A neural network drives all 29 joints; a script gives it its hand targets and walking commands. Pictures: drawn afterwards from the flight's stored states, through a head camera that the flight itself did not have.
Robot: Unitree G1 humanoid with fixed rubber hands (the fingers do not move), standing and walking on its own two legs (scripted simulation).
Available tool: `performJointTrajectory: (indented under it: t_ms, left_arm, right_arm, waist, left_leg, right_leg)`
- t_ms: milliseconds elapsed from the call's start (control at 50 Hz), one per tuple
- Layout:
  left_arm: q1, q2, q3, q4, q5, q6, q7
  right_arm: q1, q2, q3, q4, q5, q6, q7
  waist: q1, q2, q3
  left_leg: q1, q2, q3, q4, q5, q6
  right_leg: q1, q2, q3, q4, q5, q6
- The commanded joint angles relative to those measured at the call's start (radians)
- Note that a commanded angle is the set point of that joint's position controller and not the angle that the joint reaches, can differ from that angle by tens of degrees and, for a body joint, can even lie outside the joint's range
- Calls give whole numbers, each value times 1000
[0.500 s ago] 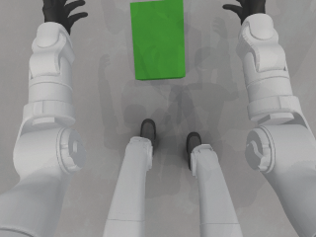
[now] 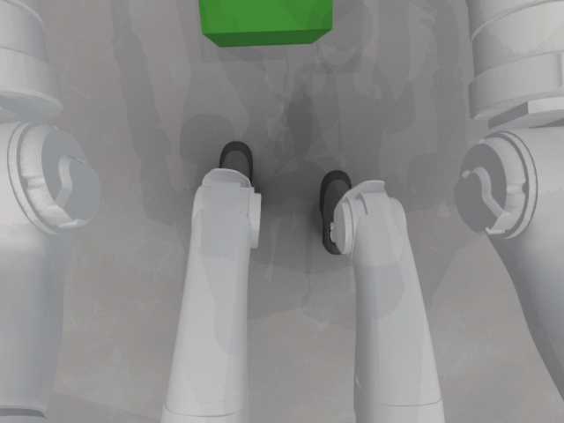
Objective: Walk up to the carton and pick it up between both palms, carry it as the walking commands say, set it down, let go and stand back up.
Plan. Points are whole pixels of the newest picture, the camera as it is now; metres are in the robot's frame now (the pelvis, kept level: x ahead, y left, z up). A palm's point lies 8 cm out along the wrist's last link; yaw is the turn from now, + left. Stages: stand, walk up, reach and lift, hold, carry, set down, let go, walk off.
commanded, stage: reach and lift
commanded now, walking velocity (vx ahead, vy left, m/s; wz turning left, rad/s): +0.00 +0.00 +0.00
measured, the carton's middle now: out of the picture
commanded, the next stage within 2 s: none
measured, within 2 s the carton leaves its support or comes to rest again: neither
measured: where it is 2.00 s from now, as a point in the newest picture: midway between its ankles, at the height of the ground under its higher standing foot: (283, 216)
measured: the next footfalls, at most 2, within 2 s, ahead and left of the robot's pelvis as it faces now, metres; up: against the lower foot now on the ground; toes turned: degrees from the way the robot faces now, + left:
none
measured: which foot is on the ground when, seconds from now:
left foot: down 0.00-1.00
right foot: down 0.00-1.00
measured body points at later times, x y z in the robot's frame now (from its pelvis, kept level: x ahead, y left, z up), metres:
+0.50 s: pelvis +0.01 +0.00 -0.13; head +0.41 +0.04 +0.07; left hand +0.59 +0.26 -0.31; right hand +0.62 -0.10 -0.31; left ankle +0.15 +0.12 -0.53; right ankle +0.10 -0.13 -0.53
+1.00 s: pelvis +0.03 +0.00 -0.21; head +0.42 +0.00 +0.00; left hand +0.59 +0.23 -0.41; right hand +0.61 -0.12 -0.41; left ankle +0.15 +0.12 -0.53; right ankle +0.10 -0.12 -0.53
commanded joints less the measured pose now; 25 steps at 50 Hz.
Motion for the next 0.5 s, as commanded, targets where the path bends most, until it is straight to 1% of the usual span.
performJointTrajectory:
  t_ms: [0,20,40,60,80,100,120,140,160,180,200,220,240,260,280,300,320,340,360,380,400,420,440,460,480]
  left_arm:
    - [-414,108,-65,-107,-62,11,37]
    - [-431,120,-69,-142,-74,11,50]
    - [-436,132,-62,-107,-75,12,57]
    - [-430,141,-59,-122,-74,13,65]
    - [-416,155,-49,-101,-63,16,70]
    - [-425,161,-40,-128,-61,14,74]
    - [-426,169,-44,-137,-64,12,75]
    - [-425,165,-45,-144,-63,6,76]
    - [-405,155,-50,-127,-67,-1,73]
    - [-418,144,-59,-149,-73,-8,69]
    - [-413,131,-63,-150,-76,-14,69]
    - [-412,135,-66,-189,-82,-25,69]
    - [-413,138,-77,-189,-85,-30,72]
    - [-403,124,-84,-191,-97,-35,69]
    - [-385,129,-85,-164,-89,-39,71]
    - [-390,130,-82,-201,-97,-47,73]
    - [-380,139,-81,-176,-97,-50,75]
    - [-356,143,-74,-167,-98,-58,74]
    - [-343,141,-64,-131,-100,-63,71]
    - [-342,144,-65,-125,-103,-69,67]
    - [-322,131,-72,-105,-108,-74,62]
    - [-331,140,-73,-130,-111,-84,62]
    - [-335,146,-70,-132,-112,-90,62]
    - [-326,148,-80,-133,-122,-97,61]
    - [-331,140,-89,-129,-132,-101,58]
  right_arm:
    - [-476,-229,-10,-127,39,-28,23]
    - [-511,-229,10,-162,49,-31,23]
    - [-494,-233,19,-102,44,-28,22]
    - [-481,-235,27,-84,38,-27,22]
    - [-464,-242,24,-47,33,-25,20]
    - [-463,-235,35,-59,40,-27,20]
    - [-477,-230,38,-87,55,-30,17]
    - [-454,-225,38,-65,58,-36,15]
    - [-454,-214,43,-72,64,-44,17]
    - [-438,-211,40,-66,69,-49,16]
    - [-436,-214,39,-63,71,-57,17]
    - [-445,-216,45,-107,76,-66,13]
    - [-449,-222,47,-117,85,-74,12]
    - [-436,-231,51,-116,80,-81,14]
    - [-431,-234,42,-96,81,-86,14]
    - [-428,-242,43,-136,72,-97,12]
    - [-423,-255,39,-111,62,-100,9]
    - [-420,-243,49,-127,68,-106,10]
    - [-406,-228,59,-97,67,-110,11]
    - [-392,-226,58,-76,54,-116,10]
    - [-374,-222,54,-60,55,-122,11]
    - [-381,-217,60,-86,53,-130,8]
    - [-396,-224,63,-91,55,-136,6]
    - [-388,-212,80,-109,74,-141,6]
    - [-399,-219,80,-117,76,-146,4]
  waist:
    - [-1,128,-1914]
    - [17,100,-1971]
    - [20,75,-1940]
    - [26,54,-1944]
    - [34,46,-1910]
    - [40,31,-1933]
    - [46,32,-1953]
    - [48,52,-1932]
    - [56,42,-1927]
    - [39,64,-1927]
    - [40,72,-1913]
    - [44,86,-1948]
    - [53,98,-1945]
    - [35,93,-1946]
    - [44,116,-1918]
    - [42,100,-1937]
    - [36,105,-1905]
    - [49,91,-1902]
    - [65,73,-1862]
    - [42,44,-1838]
    - [38,47,-1818]
    - [41,35,-1820]
    - [48,38,-1816]
    - [56,25,-1827]
    - [57,40,-1825]
  left_leg:
    - [1033,16,86,-3,97,-32]
    - [1029,13,95,14,138,-30]
    - [968,15,101,39,114,-26]
    - [941,12,107,58,119,-25]
    - [907,12,108,81,137,-25]
    - [909,13,109,106,170,-24]
    - [918,13,104,123,204,-19]
    - [885,14,111,145,218,-21]
    - [876,13,106,165,238,-19]
    - [886,17,105,189,269,-22]
    - [877,17,102,205,284,-23]
    - [904,18,100,236,343,-25]
    - [918,22,90,249,367,-22]
    - [921,23,86,279,393,-25]
    - [933,24,82,298,420,-28]
    - [945,26,76,319,451,-27]
    - [930,28,70,339,450,-26]
    - [910,24,73,352,458,-23]
    - [864,23,81,366,460,-20]
    - [828,23,80,383,447,-16]
    - [803,22,78,397,449,-15]
    - [771,21,83,408,452,-12]
    - [751,23,83,423,457,-14]
    - [747,24,83,438,465,-8]
    - [752,23,81,456,494,-9]
  right_leg:
    - [144,38,-141,-49,-39,-37]
    - [188,42,-149,-28,-15,-30]
    - [188,39,-146,-6,-30,-26]
    - [204,37,-144,14,-26,-22]
    - [173,34,-140,33,-24,-12]
    - [187,32,-137,53,-8,-4]
    - [172,33,-137,69,9,3]
    - [148,32,-130,85,18,-2]
    - [128,31,-129,105,32,3]
    - [103,31,-124,120,42,-1]
    - [69,33,-127,139,47,-1]
    - [75,33,-121,157,82,0]
    - [41,33,-125,180,81,1]
    - [28,33,-125,197,98,-2]
    - [-21,34,-126,217,95,0]
    - [-19,37,-125,234,107,1]
    - [-46,34,-128,252,95,3]
    - [-35,34,-126,265,111,6]
    - [-35,32,-119,281,120,9]
    - [-32,32,-120,298,125,11]
    - [-34,32,-117,314,130,12]
    - [-6,30,-114,330,150,15]
    - [-10,28,-111,346,158,13]
    - [11,26,-106,363,178,15]
    - [-4,28,-105,376,188,15]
